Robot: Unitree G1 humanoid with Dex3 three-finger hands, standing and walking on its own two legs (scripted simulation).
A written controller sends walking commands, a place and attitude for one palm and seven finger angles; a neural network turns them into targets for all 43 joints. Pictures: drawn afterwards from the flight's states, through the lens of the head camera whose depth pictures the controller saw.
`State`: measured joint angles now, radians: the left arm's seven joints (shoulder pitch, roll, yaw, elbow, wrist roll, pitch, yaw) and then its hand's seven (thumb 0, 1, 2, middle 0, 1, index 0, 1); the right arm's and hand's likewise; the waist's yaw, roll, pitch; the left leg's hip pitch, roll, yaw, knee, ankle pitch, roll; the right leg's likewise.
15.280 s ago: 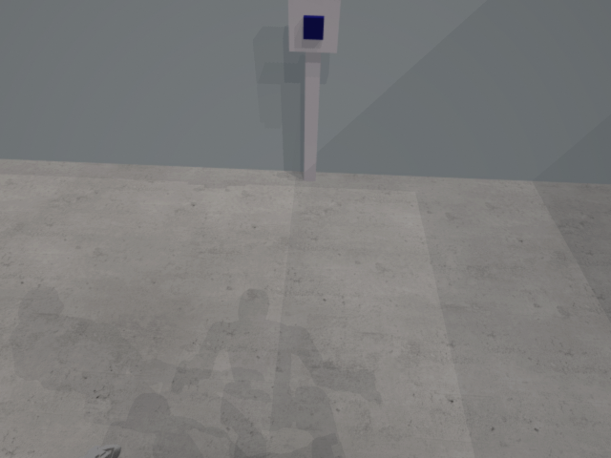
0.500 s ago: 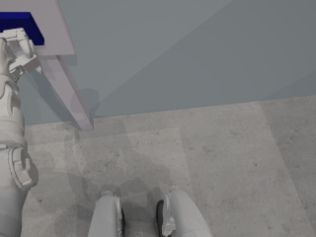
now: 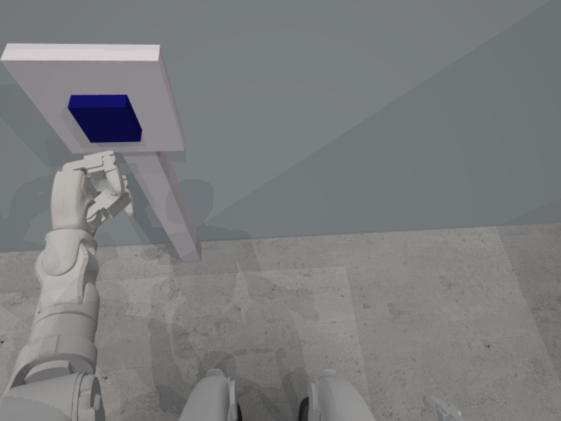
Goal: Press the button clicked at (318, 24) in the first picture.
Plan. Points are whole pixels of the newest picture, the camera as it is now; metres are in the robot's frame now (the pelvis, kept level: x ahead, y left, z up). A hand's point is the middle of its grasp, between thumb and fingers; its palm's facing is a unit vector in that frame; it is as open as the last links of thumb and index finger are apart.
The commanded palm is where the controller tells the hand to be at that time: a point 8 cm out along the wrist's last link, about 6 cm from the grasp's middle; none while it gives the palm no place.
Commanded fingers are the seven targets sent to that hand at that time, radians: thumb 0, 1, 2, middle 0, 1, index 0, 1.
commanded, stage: pull the fist back off the button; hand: left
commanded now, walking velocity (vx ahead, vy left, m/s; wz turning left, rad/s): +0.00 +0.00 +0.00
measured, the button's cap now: (108, 117) +0.52 +0.25 +0.06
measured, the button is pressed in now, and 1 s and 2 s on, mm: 0 0 0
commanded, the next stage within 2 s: draw the hand back to the body in 0.26 s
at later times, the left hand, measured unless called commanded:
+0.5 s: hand (123, 214) +0.37 +0.20 +0.05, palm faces +0.07 -1.00 -0.06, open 3.1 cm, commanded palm +0.33 +0.26 +0.06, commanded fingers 0.00 0.90 0.90 -1.30 -1.50 -1.30 -1.50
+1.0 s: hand (52, 277) +0.27 +0.22 +0.13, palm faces +0.24 -0.93 -0.28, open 3.1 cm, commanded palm +0.23 +0.26 +0.16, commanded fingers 0.00 0.90 0.90 -1.30 -1.50 -1.30 -1.50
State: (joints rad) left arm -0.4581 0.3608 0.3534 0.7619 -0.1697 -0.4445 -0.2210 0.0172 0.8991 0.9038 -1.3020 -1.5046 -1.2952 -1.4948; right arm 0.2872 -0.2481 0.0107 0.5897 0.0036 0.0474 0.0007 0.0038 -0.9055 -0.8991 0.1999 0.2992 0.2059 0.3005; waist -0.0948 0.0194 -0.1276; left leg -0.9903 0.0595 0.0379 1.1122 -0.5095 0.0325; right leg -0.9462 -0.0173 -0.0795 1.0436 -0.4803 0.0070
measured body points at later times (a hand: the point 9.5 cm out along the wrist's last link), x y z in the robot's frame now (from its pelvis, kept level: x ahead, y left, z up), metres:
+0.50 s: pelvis +0.00 -0.02 +0.00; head +0.10 -0.01 +0.44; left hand +0.37 +0.26 +0.05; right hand +0.12 -0.27 -0.11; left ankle +0.00 +0.09 -0.66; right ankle +0.00 -0.13 -0.66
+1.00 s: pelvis +0.01 -0.02 +0.06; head +0.04 -0.04 +0.51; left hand +0.25 +0.27 +0.15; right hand +0.21 -0.25 -0.02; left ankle +0.00 +0.09 -0.66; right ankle +0.00 -0.13 -0.66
